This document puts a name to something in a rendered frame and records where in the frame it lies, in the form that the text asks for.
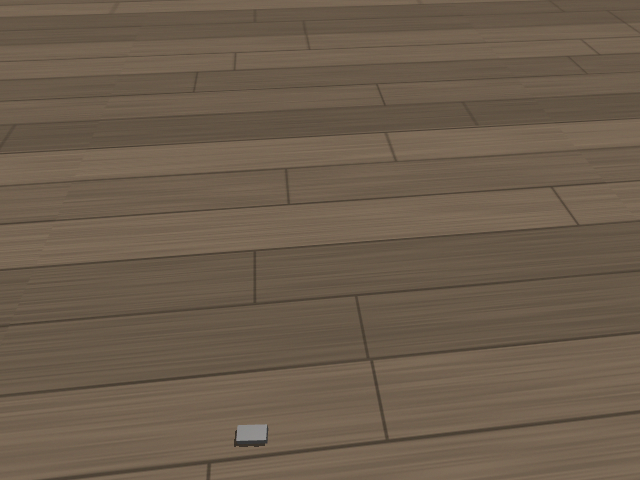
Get small box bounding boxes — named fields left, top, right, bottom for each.
left=236, top=424, right=268, bottom=444

